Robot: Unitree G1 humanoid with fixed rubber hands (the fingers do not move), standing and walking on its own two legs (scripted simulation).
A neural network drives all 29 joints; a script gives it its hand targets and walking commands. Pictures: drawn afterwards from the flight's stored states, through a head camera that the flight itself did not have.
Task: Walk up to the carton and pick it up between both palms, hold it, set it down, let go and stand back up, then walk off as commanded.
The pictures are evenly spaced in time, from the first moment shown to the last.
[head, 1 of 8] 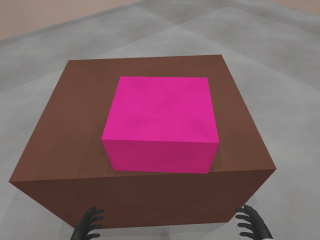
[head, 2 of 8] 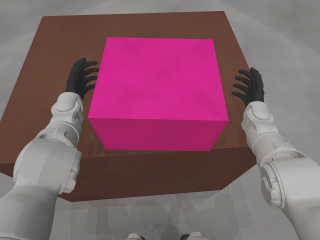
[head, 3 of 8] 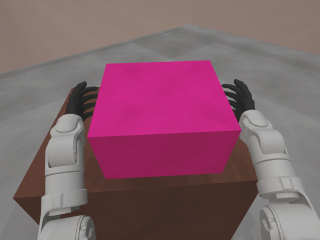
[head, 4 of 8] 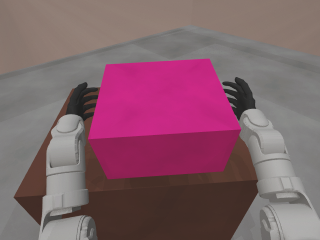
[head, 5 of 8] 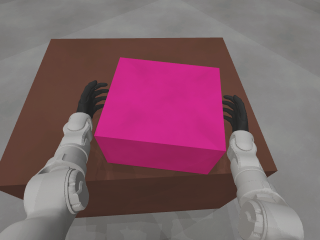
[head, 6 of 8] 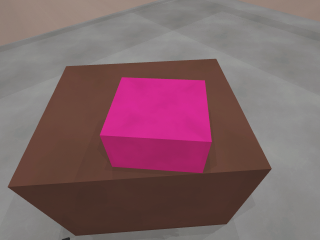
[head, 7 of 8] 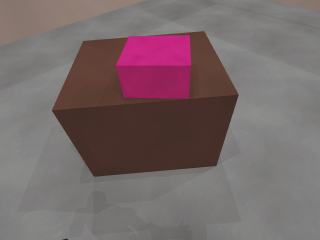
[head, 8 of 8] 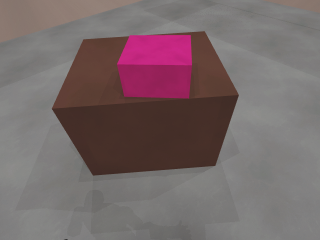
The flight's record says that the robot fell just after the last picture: no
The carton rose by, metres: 0.20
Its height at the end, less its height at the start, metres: +0.00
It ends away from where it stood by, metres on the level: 0.02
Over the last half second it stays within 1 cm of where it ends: yes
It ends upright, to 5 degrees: yes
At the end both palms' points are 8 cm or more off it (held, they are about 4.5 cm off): yes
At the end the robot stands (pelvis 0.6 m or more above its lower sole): yes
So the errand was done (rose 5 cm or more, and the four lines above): yes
